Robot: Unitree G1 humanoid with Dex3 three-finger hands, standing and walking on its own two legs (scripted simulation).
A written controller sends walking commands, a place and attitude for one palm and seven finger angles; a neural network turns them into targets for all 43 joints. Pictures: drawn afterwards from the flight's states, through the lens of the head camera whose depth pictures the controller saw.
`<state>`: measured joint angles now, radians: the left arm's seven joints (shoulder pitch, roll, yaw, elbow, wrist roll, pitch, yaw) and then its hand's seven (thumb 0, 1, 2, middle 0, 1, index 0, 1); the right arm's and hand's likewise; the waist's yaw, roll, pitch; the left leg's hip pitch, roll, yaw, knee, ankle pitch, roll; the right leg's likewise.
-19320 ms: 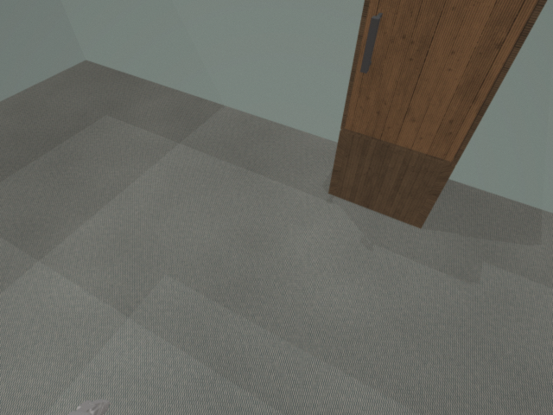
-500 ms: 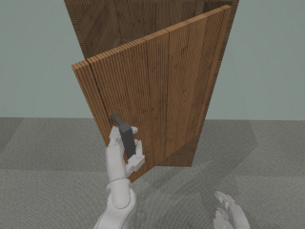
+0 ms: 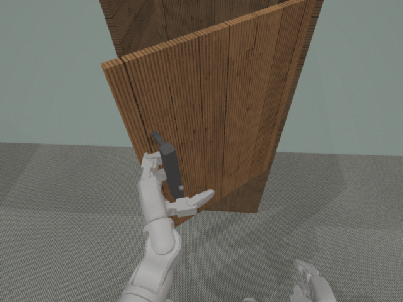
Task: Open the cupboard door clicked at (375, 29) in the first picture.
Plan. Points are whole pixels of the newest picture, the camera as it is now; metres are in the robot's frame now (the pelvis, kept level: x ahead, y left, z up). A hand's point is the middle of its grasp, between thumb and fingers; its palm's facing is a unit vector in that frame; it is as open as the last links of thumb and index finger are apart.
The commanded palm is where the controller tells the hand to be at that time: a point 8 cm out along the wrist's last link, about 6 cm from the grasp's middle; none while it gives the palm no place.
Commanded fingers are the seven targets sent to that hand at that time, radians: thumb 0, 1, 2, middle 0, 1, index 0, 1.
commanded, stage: open thumb and fingers to let go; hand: left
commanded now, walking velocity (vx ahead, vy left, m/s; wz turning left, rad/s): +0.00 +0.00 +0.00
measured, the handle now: (167, 167) +0.37 +0.09 +0.06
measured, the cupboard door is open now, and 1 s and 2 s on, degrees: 38 40 40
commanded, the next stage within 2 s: slide the hand sideways off the handle in 0.36 s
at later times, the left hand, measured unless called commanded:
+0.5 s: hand (183, 186) +0.32 +0.05 +0.07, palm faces +0.27 -0.96 -0.05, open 15.4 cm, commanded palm +0.28 +0.09 +0.06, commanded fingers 0.00 -0.50 0.30 -0.15 -0.30 -0.15 -0.30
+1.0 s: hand (177, 213) +0.27 +0.06 +0.06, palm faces -0.12 -0.99 -0.02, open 16.4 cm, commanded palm +0.25 +0.12 +0.06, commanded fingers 0.00 -0.50 0.30 -0.15 -0.30 -0.15 -0.30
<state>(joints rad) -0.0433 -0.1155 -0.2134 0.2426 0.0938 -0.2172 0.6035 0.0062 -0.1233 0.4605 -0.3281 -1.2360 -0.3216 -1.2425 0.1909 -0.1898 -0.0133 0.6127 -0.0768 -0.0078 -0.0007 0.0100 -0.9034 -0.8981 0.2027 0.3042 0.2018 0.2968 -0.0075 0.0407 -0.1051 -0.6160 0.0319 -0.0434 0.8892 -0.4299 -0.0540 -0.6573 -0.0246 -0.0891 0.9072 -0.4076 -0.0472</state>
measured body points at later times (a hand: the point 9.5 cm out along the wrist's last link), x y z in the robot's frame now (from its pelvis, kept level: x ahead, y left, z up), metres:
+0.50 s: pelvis -0.01 +0.02 +0.00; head +0.02 +0.00 +0.45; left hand +0.30 +0.10 +0.07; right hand +0.17 -0.19 -0.10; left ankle +0.01 +0.16 -0.69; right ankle +0.03 -0.09 -0.69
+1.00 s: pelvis +0.00 +0.03 +0.00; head +0.04 +0.01 +0.44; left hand +0.27 +0.11 +0.07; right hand +0.16 -0.20 -0.09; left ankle +0.01 +0.16 -0.69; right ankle +0.03 -0.09 -0.69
